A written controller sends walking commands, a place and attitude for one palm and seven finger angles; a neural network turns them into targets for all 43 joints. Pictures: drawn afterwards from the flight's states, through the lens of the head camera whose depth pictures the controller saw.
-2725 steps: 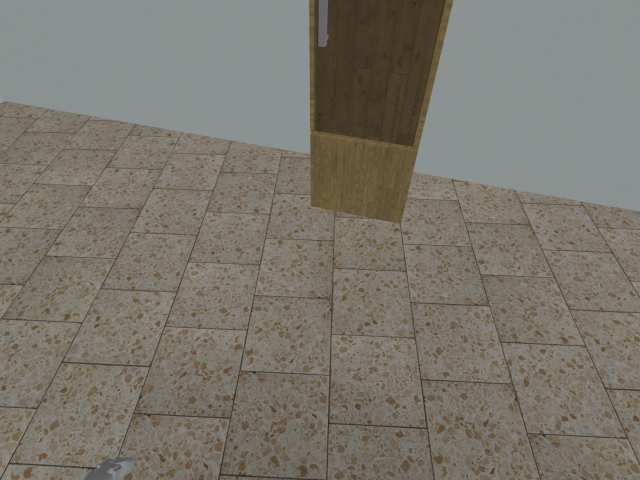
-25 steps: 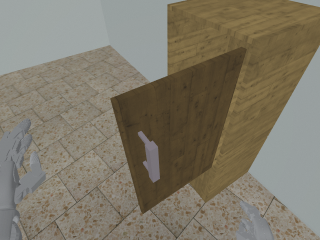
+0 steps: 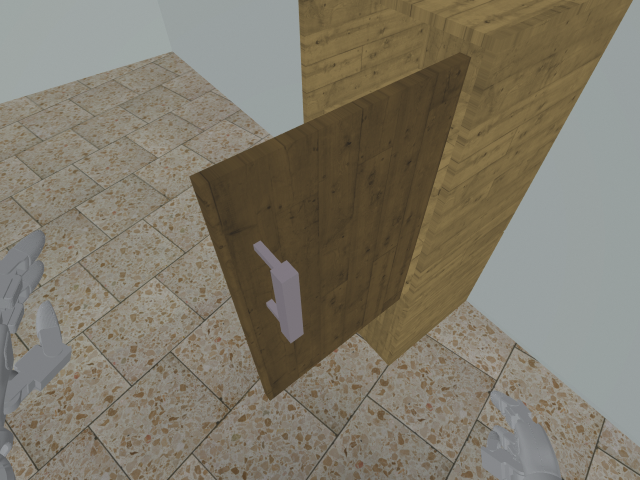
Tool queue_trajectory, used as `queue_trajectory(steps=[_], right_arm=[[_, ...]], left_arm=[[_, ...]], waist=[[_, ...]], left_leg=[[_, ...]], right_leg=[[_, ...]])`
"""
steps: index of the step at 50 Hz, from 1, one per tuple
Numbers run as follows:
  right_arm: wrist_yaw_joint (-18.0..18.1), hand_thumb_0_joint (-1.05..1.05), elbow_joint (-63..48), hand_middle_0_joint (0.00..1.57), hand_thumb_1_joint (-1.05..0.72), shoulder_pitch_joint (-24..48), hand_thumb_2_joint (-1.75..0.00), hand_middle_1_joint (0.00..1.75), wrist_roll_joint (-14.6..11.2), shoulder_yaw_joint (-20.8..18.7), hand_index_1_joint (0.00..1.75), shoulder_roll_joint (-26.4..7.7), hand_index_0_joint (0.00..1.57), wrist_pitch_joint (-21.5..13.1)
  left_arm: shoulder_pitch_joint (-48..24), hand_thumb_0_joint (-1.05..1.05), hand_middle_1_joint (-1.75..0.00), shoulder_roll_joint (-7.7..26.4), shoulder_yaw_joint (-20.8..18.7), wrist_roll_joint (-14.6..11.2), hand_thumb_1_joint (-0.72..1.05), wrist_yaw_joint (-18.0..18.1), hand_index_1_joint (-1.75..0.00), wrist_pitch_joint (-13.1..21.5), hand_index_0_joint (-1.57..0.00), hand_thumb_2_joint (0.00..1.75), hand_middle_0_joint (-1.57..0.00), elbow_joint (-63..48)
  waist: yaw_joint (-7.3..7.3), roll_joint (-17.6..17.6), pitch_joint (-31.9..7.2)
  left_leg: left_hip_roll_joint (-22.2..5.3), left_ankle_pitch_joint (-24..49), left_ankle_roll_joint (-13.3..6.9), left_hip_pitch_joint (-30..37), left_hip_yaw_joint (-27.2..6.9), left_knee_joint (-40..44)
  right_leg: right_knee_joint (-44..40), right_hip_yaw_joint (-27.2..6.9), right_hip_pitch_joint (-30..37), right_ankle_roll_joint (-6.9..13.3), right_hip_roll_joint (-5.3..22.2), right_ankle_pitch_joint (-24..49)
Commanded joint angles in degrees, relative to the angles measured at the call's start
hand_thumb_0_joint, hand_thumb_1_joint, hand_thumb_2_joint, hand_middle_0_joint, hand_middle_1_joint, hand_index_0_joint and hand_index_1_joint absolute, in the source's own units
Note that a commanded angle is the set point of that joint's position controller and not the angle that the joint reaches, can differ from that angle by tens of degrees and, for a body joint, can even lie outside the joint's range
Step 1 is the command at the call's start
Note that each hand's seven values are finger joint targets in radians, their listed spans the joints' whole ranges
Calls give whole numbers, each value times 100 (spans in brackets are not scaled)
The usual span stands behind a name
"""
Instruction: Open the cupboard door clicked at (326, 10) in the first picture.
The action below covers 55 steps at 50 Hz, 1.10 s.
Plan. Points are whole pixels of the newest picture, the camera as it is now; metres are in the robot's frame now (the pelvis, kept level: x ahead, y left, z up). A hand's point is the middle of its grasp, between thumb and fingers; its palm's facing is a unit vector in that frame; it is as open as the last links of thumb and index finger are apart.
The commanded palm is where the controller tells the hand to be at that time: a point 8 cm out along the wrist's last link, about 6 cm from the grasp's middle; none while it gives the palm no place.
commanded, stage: step back with the hand held close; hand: left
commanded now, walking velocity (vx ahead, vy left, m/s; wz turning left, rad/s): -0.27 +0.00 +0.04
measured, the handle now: (278, 293) +0.32 +0.08 +0.06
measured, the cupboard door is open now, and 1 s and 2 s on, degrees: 91 91 91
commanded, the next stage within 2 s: stop stepping back and stand still in 0.96 s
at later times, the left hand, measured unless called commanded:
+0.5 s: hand out of the picture +0.12 +0.27 +0.14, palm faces +0.41 -0.80 -0.44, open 7.4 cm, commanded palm +0.05 +0.31 +0.17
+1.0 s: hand out of the picture +0.01 +0.30 +0.17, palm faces +0.37 -0.85 -0.38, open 7.4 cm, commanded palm -0.05 +0.33 +0.17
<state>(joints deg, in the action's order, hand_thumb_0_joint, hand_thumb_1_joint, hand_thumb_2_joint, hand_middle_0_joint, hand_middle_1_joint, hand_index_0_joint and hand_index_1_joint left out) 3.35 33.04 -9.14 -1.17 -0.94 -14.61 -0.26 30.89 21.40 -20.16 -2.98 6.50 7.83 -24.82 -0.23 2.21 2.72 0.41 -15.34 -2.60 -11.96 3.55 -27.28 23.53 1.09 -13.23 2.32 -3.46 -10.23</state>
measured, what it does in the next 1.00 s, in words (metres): walks backwards: right foot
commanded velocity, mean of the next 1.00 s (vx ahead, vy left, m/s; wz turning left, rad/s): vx -0.34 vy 0.00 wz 0.04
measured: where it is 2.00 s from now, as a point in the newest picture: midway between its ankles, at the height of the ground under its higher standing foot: outside the picture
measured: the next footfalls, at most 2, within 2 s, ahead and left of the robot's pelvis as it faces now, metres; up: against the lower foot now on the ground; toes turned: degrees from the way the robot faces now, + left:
right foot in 0.36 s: -0.04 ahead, -0.10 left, +0.00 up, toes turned +4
right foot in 1.16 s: -0.40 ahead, -0.07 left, +0.00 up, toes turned -6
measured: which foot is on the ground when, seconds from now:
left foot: down 0.00-1.00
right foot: down 0.00-0.20, up 0.22-0.34, down 0.36-0.72, up 0.74-1.00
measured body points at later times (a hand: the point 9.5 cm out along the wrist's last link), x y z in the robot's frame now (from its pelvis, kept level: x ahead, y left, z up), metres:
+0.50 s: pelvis -0.09 +0.01 -0.01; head -0.06 +0.02 +0.44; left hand +0.09 +0.31 +0.17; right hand +0.09 -0.21 -0.10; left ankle -0.01 +0.08 -0.74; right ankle -0.07 -0.11 -0.74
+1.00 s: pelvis -0.20 +0.04 +0.00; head -0.16 +0.10 +0.45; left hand -0.01 +0.34 +0.19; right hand -0.02 -0.18 -0.06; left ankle -0.06 +0.10 -0.74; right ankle -0.38 -0.11 -0.66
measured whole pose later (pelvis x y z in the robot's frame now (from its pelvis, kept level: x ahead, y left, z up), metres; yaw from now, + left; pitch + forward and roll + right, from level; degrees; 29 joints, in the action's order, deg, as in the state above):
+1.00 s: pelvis -0.20 +0.04 +0.00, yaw -2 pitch +4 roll -6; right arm 3.0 36.7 -8.6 1.4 1.7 -8.2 -8.4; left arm 30.5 25.2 -24.4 -3.4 8.7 11.4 -36.2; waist -1.3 -1.7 -0.3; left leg -2.4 4.9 -4.2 -26.0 0.8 -16.3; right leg 49.8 -0.9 -12.2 -0.3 -4.2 -31.2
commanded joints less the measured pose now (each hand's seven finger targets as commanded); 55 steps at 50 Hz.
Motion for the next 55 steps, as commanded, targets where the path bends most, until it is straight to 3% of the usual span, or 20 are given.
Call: queue_trajectory(steps=[1,5,10,14,17,20,22,26,28,30,33,34,35,36,38,39,41,48,53,55], right_arm=[[84,0,-1053,20,-90,450,-90,30,-39,-245,30,-510,20,-217],[109,0,-1139,20,-90,460,-90,30,-4,-273,30,-573,20,-209],[90,0,-1110,20,-90,354,-90,30,77,-283,30,-612,20,-343],[120,0,-1012,20,-90,140,-90,30,197,-304,30,-652,20,-508],[90,0,-906,20,-90,124,-90,30,156,-275,30,-633,20,-601],[85,0,-823,20,-90,191,-90,30,84,-243,30,-601,20,-664],[81,0,-873,20,-90,217,-90,30,19,-249,30,-526,20,-678],[46,0,-897,20,-90,284,-90,30,40,-205,30,-424,20,-619],[25,0,-788,20,-90,277,-90,30,46,-199,30,-382,20,-558],[21,0,-727,20,-90,343,-90,30,70,-223,30,-388,20,-517],[51,0,-698,20,-90,330,-90,30,33,-159,30,-382,20,-457],[86,0,-705,20,-90,398,-90,30,19,-179,30,-532,20,-481],[157,0,-742,20,-90,633,-90,30,44,-234,30,-656,20,-512],[157,0,-779,20,-90,474,-90,30,82,-231,30,-598,20,-591],[91,0,-778,20,-90,351,-90,30,214,-292,30,-618,20,-783],[72,0,-703,20,-90,290,-90,30,220,-310,30,-567,20,-829],[52,0,-636,20,-90,296,-90,30,171,-309,30,-533,20,-954],[44,0,-310,20,-90,341,-90,30,235,-152,30,-421,20,-1120],[-13,0,-318,20,-90,318,-90,30,269,-130,30,-304,20,-1081],[-80,0,-465,20,-90,296,-90,30,251,-89,30,-265,20,-994]], left_arm=[[78,0,-30,1514,-1261,12,90,279,-30,481,-20,90,-20,-1695],[335,0,-30,1444,-1356,30,90,299,-30,503,-20,90,-20,-1715],[305,0,-30,1164,-1220,106,90,260,-30,519,-20,90,-20,-1523],[-30,0,-30,962,-1041,234,90,327,-30,541,-20,90,-20,-1371],[-296,0,-30,992,-985,199,90,315,-30,584,-20,90,-20,-1351],[-603,0,-30,1181,-972,144,90,298,-30,694,-20,90,-20,-1727],[-490,0,-30,1207,-972,77,90,302,-30,666,-20,90,-20,-1877],[92,0,-30,1450,-1311,7,90,325,-30,714,-20,90,-20,-1887],[82,0,-30,1509,-1357,16,90,354,-30,766,-20,90,-20,-1741],[29,0,-30,1504,-1377,25,90,374,-30,768,-20,90,-20,-1542],[-58,0,-30,1402,-1248,36,90,346,-30,703,-20,90,-20,-1269],[-165,0,-30,1382,-1210,41,90,332,-30,724,-20,90,-20,-1382],[-232,0,-30,1438,-1255,94,90,330,-30,764,-20,90,-20,-1472],[-196,0,-30,1478,-1340,85,90,323,-30,808,-20,90,-20,-1555],[-262,0,-30,1441,-1332,139,90,260,-30,912,-20,90,-20,-1808],[-311,0,-30,1466,-1369,169,90,286,-30,924,-20,90,-20,-1925],[-217,0,-30,1329,-1145,90,90,308,-30,892,-20,90,-20,-2163],[-377,0,-30,1268,-998,-53,90,349,-30,724,-20,90,-20,-2361],[-101,0,-30,1570,-1381,-269,90,257,-30,809,-20,90,-20,-2253],[395,0,-30,1767,-1618,-317,90,203,-30,804,-20,90,-20,-2306]], waist=[[-50,-29,-1451],[-80,447,-1267],[-82,783,-729],[42,380,-298],[79,83,-386],[101,-13,-1037],[61,-257,-1603],[69,-341,-1118],[85,-608,-745],[75,-706,-578],[149,-709,-323],[129,34,-250],[36,1003,-258],[-46,1270,-648],[0,1435,-893],[12,939,-859],[-73,302,-1104],[-6,1280,-1545],[-80,1348,-2072],[-148,1274,-2080]], left_leg=[[-578,1972,-5,-73,-772,192],[-761,1716,-89,-784,-1030,491],[-1303,662,-352,-1837,-1283,1140],[-1545,-300,-580,-2382,-1536,1261],[-1365,-14,-451,-1727,-1502,924],[-829,1106,-95,-525,-1030,214],[-659,1269,-23,-44,-872,-88],[-330,-491,30,-516,-766,-502],[-56,-572,192,-363,-557,-1424],[-1,-570,251,-381,-603,-1998],[-174,-99,208,-472,-656,-442],[-441,423,72,-629,-1043,440],[-1052,774,-143,-1317,-1679,1010],[-1526,1173,-423,-1730,-2128,1286],[-2102,-1159,-765,-2513,-2717,2190],[-2058,-1166,-803,-2340,-2656,2012],[-1734,60,-683,-818,-2066,1515],[-1321,-193,-156,258,-1426,2248],[-1083,680,324,781,-994,2149],[-565,522,637,775,-524,1562]], right_leg=[[309,-860,887,-93,885,2443],[693,-713,1034,-129,654,1833],[1679,-443,951,-253,328,-57],[1950,-420,870,-270,244,-765],[1158,-508,511,-224,351,-576],[562,-938,142,-74,690,1234],[555,-1051,98,-36,750,1321],[-296,-1646,-527,236,1180,-210],[-860,-2016,-1304,488,1651,-861],[-966,-1993,-1583,640,1853,-473],[-350,-1200,-1222,237,1303,297],[149,-820,-1089,-64,729,69],[1044,-372,-463,-276,197,-124],[1953,-285,183,-320,-50,-764],[4030,-583,629,-303,-210,-1693],[4214,-693,373,-280,-109,-1587],[3707,-566,-512,-314,3,-1685],[2401,51,-182,-260,-222,-2245],[788,368,394,-12,-364,-2276],[-708,505,722,85,-291,-1614]])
